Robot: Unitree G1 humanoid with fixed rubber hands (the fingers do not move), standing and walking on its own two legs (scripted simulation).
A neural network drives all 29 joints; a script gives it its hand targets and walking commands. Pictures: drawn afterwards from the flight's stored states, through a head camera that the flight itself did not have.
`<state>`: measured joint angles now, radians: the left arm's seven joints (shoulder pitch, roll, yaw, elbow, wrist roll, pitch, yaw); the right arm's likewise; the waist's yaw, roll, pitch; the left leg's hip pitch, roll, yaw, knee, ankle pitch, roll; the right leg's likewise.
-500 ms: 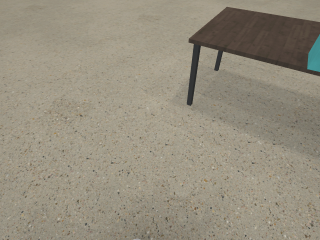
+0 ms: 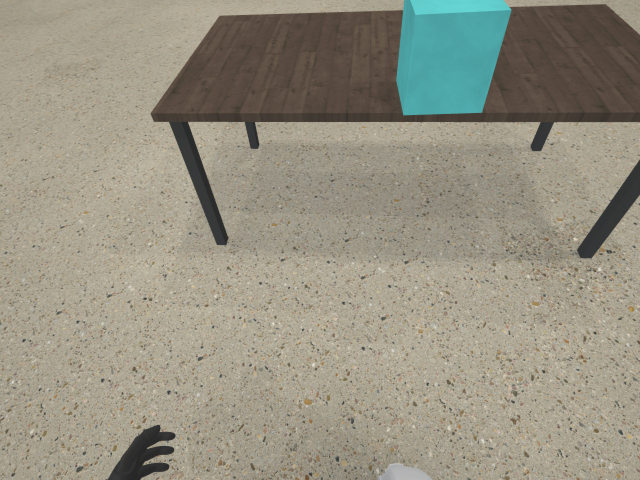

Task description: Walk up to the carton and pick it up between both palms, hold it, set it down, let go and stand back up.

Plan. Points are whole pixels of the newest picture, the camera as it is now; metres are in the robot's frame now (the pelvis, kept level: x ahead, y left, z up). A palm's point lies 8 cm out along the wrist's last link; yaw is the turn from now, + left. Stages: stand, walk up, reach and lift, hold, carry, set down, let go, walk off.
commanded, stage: walk up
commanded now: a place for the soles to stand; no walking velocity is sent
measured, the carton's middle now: (444, 51) +1.11 -0.35 +0.02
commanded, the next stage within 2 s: none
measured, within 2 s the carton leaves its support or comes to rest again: neither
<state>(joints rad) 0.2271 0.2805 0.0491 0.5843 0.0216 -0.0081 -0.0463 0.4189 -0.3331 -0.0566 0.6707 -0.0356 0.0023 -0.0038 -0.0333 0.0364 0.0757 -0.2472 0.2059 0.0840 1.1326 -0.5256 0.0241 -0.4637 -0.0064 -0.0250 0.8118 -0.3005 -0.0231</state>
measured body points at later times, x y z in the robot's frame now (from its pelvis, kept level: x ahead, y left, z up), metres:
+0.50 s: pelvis +0.21 -0.01 +0.02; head +0.21 +0.01 +0.47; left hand +0.37 +0.23 -0.09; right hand +0.22 -0.31 -0.06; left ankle +0.24 +0.11 -0.70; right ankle +0.23 -0.15 -0.64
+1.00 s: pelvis +0.39 -0.11 +0.03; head +0.41 -0.11 +0.48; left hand +0.51 +0.16 -0.08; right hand +0.46 -0.39 -0.07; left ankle +0.50 +0.00 -0.67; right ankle +0.36 -0.21 -0.70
